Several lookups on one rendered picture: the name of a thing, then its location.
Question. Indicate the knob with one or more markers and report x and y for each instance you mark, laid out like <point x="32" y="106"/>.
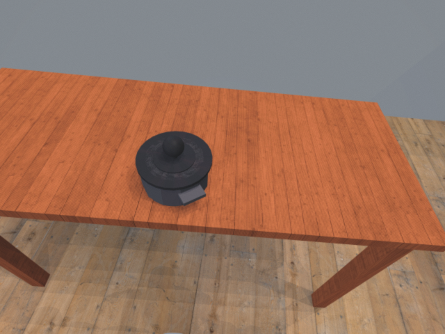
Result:
<point x="173" y="146"/>

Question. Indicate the table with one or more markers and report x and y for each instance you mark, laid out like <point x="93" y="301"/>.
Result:
<point x="283" y="167"/>

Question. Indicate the pot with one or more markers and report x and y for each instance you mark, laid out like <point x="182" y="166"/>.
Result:
<point x="177" y="197"/>

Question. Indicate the lid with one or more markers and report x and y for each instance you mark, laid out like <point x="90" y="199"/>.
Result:
<point x="173" y="173"/>

